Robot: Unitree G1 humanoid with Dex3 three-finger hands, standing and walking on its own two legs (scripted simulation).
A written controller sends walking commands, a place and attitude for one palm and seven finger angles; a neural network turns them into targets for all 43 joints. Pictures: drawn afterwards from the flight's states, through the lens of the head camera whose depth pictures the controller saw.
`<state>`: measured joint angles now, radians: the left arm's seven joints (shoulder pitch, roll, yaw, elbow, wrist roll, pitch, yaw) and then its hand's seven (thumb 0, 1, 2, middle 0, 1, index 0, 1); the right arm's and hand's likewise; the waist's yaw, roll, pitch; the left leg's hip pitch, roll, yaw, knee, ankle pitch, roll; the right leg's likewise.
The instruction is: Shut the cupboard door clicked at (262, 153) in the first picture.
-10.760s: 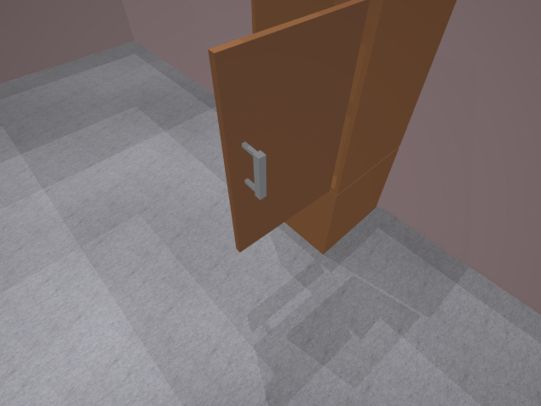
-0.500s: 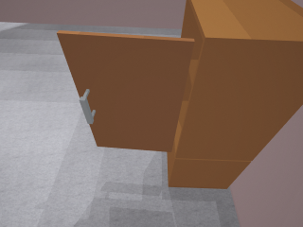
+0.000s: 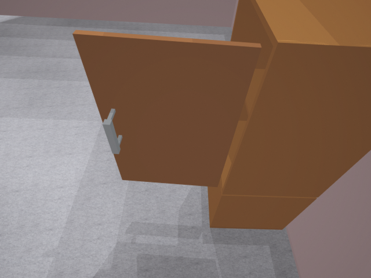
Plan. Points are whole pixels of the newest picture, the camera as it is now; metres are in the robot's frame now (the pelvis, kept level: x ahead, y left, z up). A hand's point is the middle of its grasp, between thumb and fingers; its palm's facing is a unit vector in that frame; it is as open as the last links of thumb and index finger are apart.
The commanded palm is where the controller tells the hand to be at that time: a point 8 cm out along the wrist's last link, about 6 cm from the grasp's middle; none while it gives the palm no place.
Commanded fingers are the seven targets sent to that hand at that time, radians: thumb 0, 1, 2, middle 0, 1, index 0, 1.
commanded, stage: come to a stop and stand still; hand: left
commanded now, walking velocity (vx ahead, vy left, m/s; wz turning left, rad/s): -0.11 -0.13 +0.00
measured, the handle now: (114, 132) +0.48 +0.24 -0.01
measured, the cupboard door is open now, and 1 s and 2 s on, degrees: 87 87 87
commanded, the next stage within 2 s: look again from close up in 1.26 s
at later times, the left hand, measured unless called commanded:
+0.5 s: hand out of the picture +0.06 +0.17 -0.17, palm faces +0.02 -0.97 -0.23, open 7.4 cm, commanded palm none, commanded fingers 0.00 0.90 0.90 -0.20 -0.30 -0.20 -0.30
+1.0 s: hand out of the picture +0.00 +0.10 -0.16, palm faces +0.00 -0.98 -0.20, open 7.4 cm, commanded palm none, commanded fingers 0.00 0.90 0.90 -0.20 -0.30 -0.20 -0.30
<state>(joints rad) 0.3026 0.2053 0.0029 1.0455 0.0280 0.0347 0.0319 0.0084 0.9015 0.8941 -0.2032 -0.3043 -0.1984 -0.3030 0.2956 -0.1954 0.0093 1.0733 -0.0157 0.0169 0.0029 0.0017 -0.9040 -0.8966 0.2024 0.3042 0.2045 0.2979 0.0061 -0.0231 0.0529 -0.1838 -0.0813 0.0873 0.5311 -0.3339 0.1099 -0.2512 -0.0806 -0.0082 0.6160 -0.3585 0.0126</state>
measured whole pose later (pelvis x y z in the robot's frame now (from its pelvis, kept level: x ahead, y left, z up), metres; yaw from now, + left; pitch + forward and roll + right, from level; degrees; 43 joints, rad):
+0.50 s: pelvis +0.00 -0.01 +0.00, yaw +0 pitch -3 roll +0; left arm 0.23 0.16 -0.01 1.01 0.01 0.00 0.06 0.01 0.91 0.89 -0.20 -0.30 -0.20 -0.30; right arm 0.28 -0.18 -0.01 1.01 -0.01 -0.01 -0.03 0.01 -0.91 -0.90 0.20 0.30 0.20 0.30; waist -0.01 0.01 0.05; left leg -0.15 -0.07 0.09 0.51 -0.33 0.09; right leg -0.26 -0.02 -0.05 0.57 -0.26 -0.01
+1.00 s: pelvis +0.00 -0.07 +0.01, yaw +0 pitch -1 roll +1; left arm 0.30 0.15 -0.03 1.11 0.01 -0.03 0.02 0.01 0.90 0.89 -0.20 -0.30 -0.20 -0.30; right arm 0.37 -0.16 0.03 1.13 -0.01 -0.01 -0.01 0.00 -0.91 -0.90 0.20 0.30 0.20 0.30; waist -0.01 0.01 0.03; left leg -0.13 -0.01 0.05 0.41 -0.26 0.01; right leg -0.23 0.05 -0.09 0.42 -0.19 -0.09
